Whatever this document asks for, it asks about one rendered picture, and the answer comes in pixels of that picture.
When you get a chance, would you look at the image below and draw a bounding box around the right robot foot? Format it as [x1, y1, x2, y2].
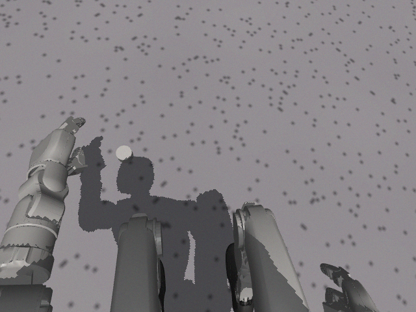
[226, 243, 254, 312]

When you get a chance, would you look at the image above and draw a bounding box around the left robot hand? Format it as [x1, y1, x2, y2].
[29, 116, 88, 176]

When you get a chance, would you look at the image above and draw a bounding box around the left robot arm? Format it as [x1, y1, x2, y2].
[0, 161, 69, 312]

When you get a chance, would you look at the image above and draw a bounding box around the tin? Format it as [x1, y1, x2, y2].
[116, 146, 133, 163]

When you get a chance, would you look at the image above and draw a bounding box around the right robot hand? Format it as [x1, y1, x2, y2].
[320, 263, 378, 312]

